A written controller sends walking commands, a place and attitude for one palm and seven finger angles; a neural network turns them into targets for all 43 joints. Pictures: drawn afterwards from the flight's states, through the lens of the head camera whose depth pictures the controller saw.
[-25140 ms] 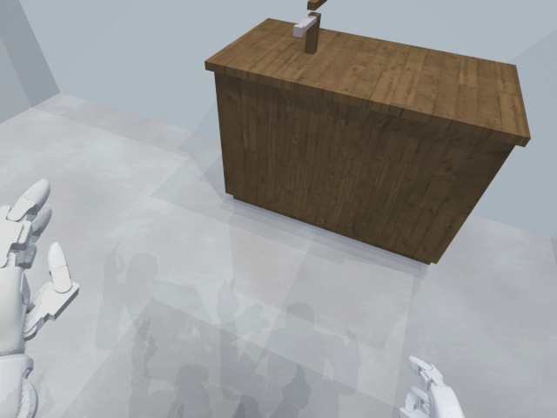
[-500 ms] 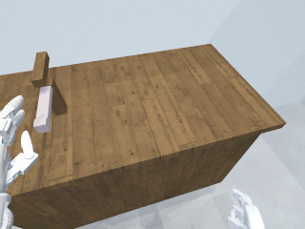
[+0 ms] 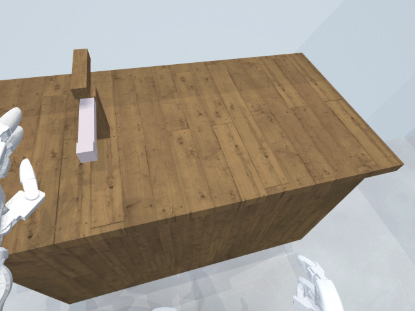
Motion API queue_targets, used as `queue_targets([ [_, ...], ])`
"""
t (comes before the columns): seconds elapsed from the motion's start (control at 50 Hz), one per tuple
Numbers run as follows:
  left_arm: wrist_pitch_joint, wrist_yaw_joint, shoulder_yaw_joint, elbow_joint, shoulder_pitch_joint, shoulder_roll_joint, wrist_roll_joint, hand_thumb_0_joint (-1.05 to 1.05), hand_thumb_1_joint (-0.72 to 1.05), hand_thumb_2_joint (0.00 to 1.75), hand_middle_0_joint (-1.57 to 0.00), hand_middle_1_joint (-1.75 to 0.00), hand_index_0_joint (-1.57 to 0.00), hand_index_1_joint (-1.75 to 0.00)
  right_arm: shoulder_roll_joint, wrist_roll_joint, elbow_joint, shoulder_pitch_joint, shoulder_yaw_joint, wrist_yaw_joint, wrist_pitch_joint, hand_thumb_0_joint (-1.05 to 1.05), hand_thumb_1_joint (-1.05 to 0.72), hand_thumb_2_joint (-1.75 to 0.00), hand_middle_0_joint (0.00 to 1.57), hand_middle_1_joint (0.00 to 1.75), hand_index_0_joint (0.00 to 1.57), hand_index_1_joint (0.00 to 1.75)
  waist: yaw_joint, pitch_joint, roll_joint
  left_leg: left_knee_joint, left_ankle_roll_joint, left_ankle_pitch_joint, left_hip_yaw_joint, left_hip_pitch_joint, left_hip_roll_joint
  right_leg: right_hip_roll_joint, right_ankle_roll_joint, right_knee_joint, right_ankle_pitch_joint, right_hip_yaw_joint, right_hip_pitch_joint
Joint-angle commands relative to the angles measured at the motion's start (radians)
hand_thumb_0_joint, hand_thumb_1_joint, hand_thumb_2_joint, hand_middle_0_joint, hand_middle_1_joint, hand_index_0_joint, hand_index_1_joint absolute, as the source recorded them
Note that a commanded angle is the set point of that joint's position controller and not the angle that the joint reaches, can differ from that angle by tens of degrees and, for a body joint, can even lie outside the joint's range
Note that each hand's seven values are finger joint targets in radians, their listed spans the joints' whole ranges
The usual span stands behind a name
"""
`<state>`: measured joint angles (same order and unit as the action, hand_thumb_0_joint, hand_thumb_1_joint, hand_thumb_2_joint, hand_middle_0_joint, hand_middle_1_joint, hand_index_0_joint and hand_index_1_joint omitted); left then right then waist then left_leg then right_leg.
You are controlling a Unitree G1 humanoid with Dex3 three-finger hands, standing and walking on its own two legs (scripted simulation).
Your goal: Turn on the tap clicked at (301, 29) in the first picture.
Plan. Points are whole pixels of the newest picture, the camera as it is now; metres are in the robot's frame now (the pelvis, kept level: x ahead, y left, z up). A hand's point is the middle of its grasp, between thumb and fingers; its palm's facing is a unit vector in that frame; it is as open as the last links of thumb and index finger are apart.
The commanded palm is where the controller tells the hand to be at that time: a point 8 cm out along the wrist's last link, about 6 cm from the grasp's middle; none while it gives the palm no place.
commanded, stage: come to a stop and stand still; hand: left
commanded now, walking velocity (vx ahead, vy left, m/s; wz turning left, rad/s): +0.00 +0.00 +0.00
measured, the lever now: (87, 151) +0.34 +0.26 +0.11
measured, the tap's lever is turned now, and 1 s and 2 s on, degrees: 0 0 0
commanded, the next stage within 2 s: look again from close up in 0.12 s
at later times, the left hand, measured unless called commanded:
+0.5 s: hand (49, 191) +0.23 +0.25 +0.16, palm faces +0.38 -0.85 -0.37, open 7.4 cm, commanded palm +0.17 +0.28 +0.18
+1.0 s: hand (90, 188) +0.24 +0.20 +0.16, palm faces +0.34 -0.86 -0.39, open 7.4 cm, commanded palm +0.18 +0.24 +0.18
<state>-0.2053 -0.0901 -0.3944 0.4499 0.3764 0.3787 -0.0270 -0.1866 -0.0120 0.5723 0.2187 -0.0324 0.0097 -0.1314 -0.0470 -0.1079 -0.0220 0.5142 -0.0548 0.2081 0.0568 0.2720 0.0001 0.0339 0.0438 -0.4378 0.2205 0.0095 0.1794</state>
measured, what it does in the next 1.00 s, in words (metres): stands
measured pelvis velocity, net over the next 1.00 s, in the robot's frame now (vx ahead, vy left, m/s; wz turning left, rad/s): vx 0.01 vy -0.04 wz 0.00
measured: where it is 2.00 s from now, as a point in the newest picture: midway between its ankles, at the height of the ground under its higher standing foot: outside the picture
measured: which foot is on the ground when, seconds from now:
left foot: down 0.00-1.00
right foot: down 0.00-1.00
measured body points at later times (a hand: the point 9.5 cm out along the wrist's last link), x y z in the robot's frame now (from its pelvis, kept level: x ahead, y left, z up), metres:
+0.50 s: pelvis +0.01 +0.00 +0.00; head +0.03 +0.03 +0.45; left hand +0.20 +0.30 +0.18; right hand +0.19 -0.22 -0.06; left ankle +0.05 +0.08 -0.74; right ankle +0.01 -0.16 -0.74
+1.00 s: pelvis +0.01 -0.04 +0.00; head +0.04 -0.03 +0.45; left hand +0.21 +0.25 +0.18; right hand +0.19 -0.26 -0.07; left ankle +0.05 +0.08 -0.74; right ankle +0.01 -0.16 -0.74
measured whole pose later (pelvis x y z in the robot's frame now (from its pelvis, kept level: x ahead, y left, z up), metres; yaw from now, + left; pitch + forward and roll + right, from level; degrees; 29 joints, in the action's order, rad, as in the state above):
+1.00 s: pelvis +0.01 -0.04 +0.00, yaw +0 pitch -1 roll -1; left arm -0.18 -0.08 -0.36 0.48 0.42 0.38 -0.06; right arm -0.18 -0.02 0.54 0.20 -0.01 0.00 -0.10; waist -0.02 -0.07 -0.01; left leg 0.47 0.01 0.20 0.03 0.26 -0.06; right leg -0.02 -0.01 -0.40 0.22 0.03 0.17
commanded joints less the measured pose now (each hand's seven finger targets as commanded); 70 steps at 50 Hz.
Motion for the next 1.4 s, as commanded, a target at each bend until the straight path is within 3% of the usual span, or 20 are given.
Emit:
queue_targets([
  [0.0,-0.081,-0.016,-0.014,0.215,-0.122,0.107,0.011,0.0,0.9,0.9,-0.2,-0.3,-0.2,-0.3,-0.148,-0.004,-0.15,-0.096,0.064,0.009,-0.075,0.0,-0.9,-0.9,0.2,0.3,0.2,0.3,0.026,0.164,0.128,-0.191,0.021,0.168,-0.126,-0.058,-0.103,-0.005,-0.059,0.064,0.003,0.002,0.011],
  [0.1,-0.084,-0.025,-0.038,0.184,-0.11,0.132,0.018,0.0,0.9,0.9,-0.2,-0.3,-0.2,-0.3,-0.142,-0.003,-0.151,-0.105,0.06,0.008,-0.064,0.0,-0.9,-0.9,0.2,0.3,0.2,0.3,0.02,0.154,0.122,-0.231,0.022,0.226,-0.151,-0.017,-0.114,-0.006,-0.057,0.065,0.012,0.003,-0.01],
  [0.14,-0.082,-0.03,-0.085,0.186,-0.09,0.172,0.018,0.0,0.9,0.9,-0.2,-0.3,-0.2,-0.3,-0.138,-0.007,-0.15,-0.117,0.058,0.01,-0.058,0.0,-0.9,-0.9,0.2,0.3,0.2,0.3,0.02,0.165,0.097,-0.207,0.028,0.163,-0.131,-0.04,-0.102,0.002,-0.06,0.083,-0.01,-0.001,-0.009],
  [0.16,-0.082,-0.024,-0.051,0.172,-0.084,0.133,0.009,0.0,0.9,0.9,-0.2,-0.3,-0.2,-0.3,-0.136,-0.002,-0.153,-0.109,0.056,0.01,-0.051,0.0,-0.9,-0.9,0.2,0.3,0.2,0.3,0.023,0.169,0.08,-0.199,0.029,0.15,-0.134,-0.034,-0.098,0.005,-0.062,0.092,-0.017,-0.001,-0.014],
  [0.24,-0.084,-0.025,-0.091,0.227,-0.067,0.177,0.005,0.0,0.9,0.9,-0.2,-0.3,-0.2,-0.3,-0.137,-0.008,-0.159,-0.118,0.06,0.012,-0.051,0.0,-0.9,-0.9,0.2,0.3,0.2,0.3,0.024,0.202,0.103,-0.171,0.035,0.037,-0.111,-0.076,-0.09,0.012,-0.065,0.082,-0.083,-0.003,-0.029],
  [0.26,-0.083,-0.019,-0.055,0.214,-0.061,0.139,-0.002,0.0,0.9,0.9,-0.2,-0.3,-0.2,-0.3,-0.137,-0.002,-0.161,-0.109,0.059,0.011,-0.048,0.0,-0.9,-0.9,0.2,0.3,0.2,0.3,0.026,0.201,0.106,-0.173,0.034,0.02,-0.115,-0.077,-0.091,0.01,-0.064,0.084,-0.095,0.0,-0.028],
  [0.34,-0.079,-0.025,-0.079,0.23,-0.053,0.17,0.001,0.0,0.9,0.9,-0.2,-0.3,-0.2,-0.3,-0.137,-0.01,-0.162,-0.117,0.061,0.014,-0.05,0.0,-0.9,-0.9,0.2,0.3,0.2,0.3,0.025,0.202,0.114,-0.162,0.037,-0.034,-0.108,-0.1,-0.091,0.017,-0.063,0.077,-0.126,-0.002,-0.031],
  [0.36,-0.079,-0.019,-0.043,0.206,-0.05,0.133,-0.004,0.0,0.9,0.9,-0.2,-0.3,-0.2,-0.3,-0.141,-0.003,-0.158,-0.105,0.059,0.013,-0.046,0.0,-0.9,-0.9,0.2,0.3,0.2,0.3,0.026,0.195,0.104,-0.166,0.036,-0.026,-0.113,-0.087,-0.09,0.014,-0.063,0.085,-0.12,0.001,-0.028],
  [0.44,-0.079,-0.027,-0.078,0.233,-0.058,0.174,0.002,0.0,0.9,0.9,-0.2,-0.3,-0.2,-0.3,-0.141,-0.011,-0.159,-0.116,0.063,0.016,-0.047,0.0,-0.9,-0.9,0.2,0.3,0.2,0.3,0.025,0.203,0.124,-0.172,0.045,-0.065,-0.119,-0.112,-0.096,0.014,-0.063,0.066,-0.127,0.004,-0.031],
  [0.46,-0.078,-0.021,-0.044,0.208,-0.044,0.136,-0.004,0.0,0.9,0.9,-0.2,-0.3,-0.2,-0.3,-0.142,-0.004,-0.158,-0.107,0.061,0.015,-0.041,0.0,-0.9,-0.9,0.2,0.3,0.2,0.3,0.025,0.202,0.11,-0.171,0.037,-0.049,-0.119,-0.1,-0.095,0.015,-0.062,0.081,-0.126,0.002,-0.032],
  [0.54,-0.074,-0.028,-0.078,0.219,-0.045,0.173,-0.003,0.0,0.9,0.9,-0.2,-0.3,-0.2,-0.3,-0.14,-0.012,-0.161,-0.117,0.064,0.019,-0.039,0.0,-0.9,-0.9,0.2,0.3,0.2,0.3,0.026,0.194,0.101,-0.167,0.041,-0.047,-0.113,-0.106,-0.092,0.023,-0.063,0.084,-0.126,-0.006,-0.029],
  [0.56,-0.074,-0.021,-0.044,0.199,-0.035,0.135,-0.009,0.0,0.9,0.9,-0.2,-0.3,-0.2,-0.3,-0.139,-0.006,-0.157,-0.105,0.062,0.018,-0.034,0.0,-0.9,-0.9,0.2,0.3,0.2,0.3,0.027,0.198,0.078,-0.171,0.037,-0.027,-0.115,-0.102,-0.093,0.016,-0.062,0.096,-0.118,-0.004,-0.027],
  [0.74,-0.061,-0.02,-0.077,0.223,-0.07,0.177,-0.014,0.0,0.9,0.9,-0.2,-0.3,-0.2,-0.3,-0.128,-0.014,-0.173,-0.113,0.066,0.012,-0.032,0.0,-0.9,-0.9,0.2,0.3,0.2,0.3,0.029,0.182,0.126,-0.216,0.041,0.044,-0.139,-0.107,-0.134,-0.011,-0.053,0.087,-0.052,0.006,-0.009],
  [0.76,-0.059,-0.012,-0.04,0.201,-0.069,0.138,-0.021,0.0,0.9,0.9,-0.2,-0.3,-0.2,-0.3,-0.131,-0.008,-0.173,-0.104,0.065,0.01,-0.029,0.0,-0.9,-0.9,0.2,0.3,0.2,0.3,0.031,0.172,0.122,-0.222,0.038,0.06,-0.14,-0.089,-0.136,-0.015,-0.051,0.094,-0.047,0.01,-0.005],
  [0.84,-0.05,-0.016,-0.093,0.231,-0.041,0.191,-0.024,0.0,0.9,0.9,-0.2,-0.3,-0.2,-0.3,-0.125,-0.014,-0.182,-0.104,0.071,0.006,-0.026,0.0,-0.9,-0.9,0.2,0.3,0.2,0.3,0.029,0.207,0.099,-0.16,0.036,-0.023,-0.114,-0.12,-0.13,-0.001,-0.057,0.098,-0.098,-0.003,-0.012],
  [0.94,-0.035,-0.007,-0.099,0.249,-0.015,0.195,-0.039,0.0,0.9,0.9,-0.2,-0.3,-0.2,-0.3,-0.127,-0.016,-0.186,-0.099,0.08,0.009,-0.016,0.0,-0.9,-0.9,0.2,0.3,0.2,0.3,0.033,0.226,0.087,-0.084,0.034,-0.162,-0.088,-0.144,-0.128,0.014,-0.065,0.076,-0.193,-0.015,0.006],
  [0.96,-0.034,0.0,-0.065,0.232,-0.009,0.156,-0.045,0.0,0.9,0.9,-0.2,-0.3,-0.2,-0.3,-0.131,-0.01,-0.18,-0.087,0.08,0.009,-0.013,0.0,-0.9,-0.9,0.2,0.3,0.2,0.3,0.035,0.227,0.092,-0.078,0.031,-0.162,-0.083,-0.14,-0.129,0.011,-0.063,0.077,-0.194,-0.012,0.013],
  [1.08,-0.026,0.006,-0.101,0.259,0.005,0.194,-0.059,0.0,0.9,0.9,-0.2,-0.3,-0.2,-0.3,-0.132,-0.012,-0.19,-0.081,0.095,0.019,-0.01,0.0,-0.9,-0.9,0.2,0.3,0.2,0.3,0.034,0.223,0.065,-0.018,0.032,-0.16,-0.068,-0.118,-0.129,0.032,-0.073,0.066,-0.217,-0.038,0.031],
  [1.22,-0.02,-0.024,-0.103,0.249,0.059,0.186,-0.06,0.0,0.9,0.9,-0.2,-0.3,-0.2,-0.3,-0.127,-0.021,-0.175,-0.091,0.082,0.027,-0.007,0.0,-0.9,-0.9,0.2,0.3,0.2,0.3,0.035,0.22,0.041,0.044,0.032,-0.059,-0.058,-0.084,-0.062,0.1,-0.08,0.107,-0.247,-0.125,0.024],
  [1.38,-0.011,-0.044,-0.08,0.216,0.034,0.174,-0.044,0.0,0.9,0.9,-0.2,-0.3,-0.2,-0.3,-0.135,-0.02,-0.153,-0.109,0.077,0.044,-0.006,0.0,-0.9,-0.9,0.2,0.3,0.2,0.3,0.035,0.174,0.015,-0.042,0.019,-0.106,-0.083,-0.112,-0.082,0.081,-0.062,0.108,-0.199,-0.092,0.017],
])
